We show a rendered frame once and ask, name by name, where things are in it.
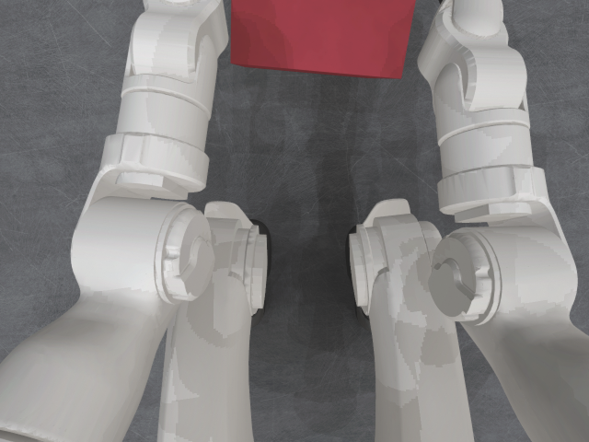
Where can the carton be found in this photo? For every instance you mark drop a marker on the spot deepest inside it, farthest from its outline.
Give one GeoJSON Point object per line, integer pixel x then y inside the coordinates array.
{"type": "Point", "coordinates": [358, 38]}

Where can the robot left upper arm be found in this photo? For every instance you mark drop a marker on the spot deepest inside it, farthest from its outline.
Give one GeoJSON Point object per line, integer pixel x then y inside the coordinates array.
{"type": "Point", "coordinates": [81, 378]}

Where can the robot right shin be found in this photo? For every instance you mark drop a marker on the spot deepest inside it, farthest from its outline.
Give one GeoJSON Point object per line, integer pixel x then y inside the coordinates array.
{"type": "Point", "coordinates": [430, 233]}

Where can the left robot thigh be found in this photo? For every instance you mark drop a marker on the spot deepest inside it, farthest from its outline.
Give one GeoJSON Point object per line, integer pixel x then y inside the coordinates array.
{"type": "Point", "coordinates": [205, 389]}

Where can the robot right forearm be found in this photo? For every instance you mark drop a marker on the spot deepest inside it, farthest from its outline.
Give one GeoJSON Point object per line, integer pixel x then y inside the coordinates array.
{"type": "Point", "coordinates": [478, 85]}

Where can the robot right upper arm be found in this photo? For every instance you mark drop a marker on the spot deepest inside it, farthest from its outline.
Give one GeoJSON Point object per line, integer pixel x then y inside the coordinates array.
{"type": "Point", "coordinates": [512, 290]}

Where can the robot left forearm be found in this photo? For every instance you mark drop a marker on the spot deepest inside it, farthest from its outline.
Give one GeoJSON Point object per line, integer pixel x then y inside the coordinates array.
{"type": "Point", "coordinates": [166, 103]}

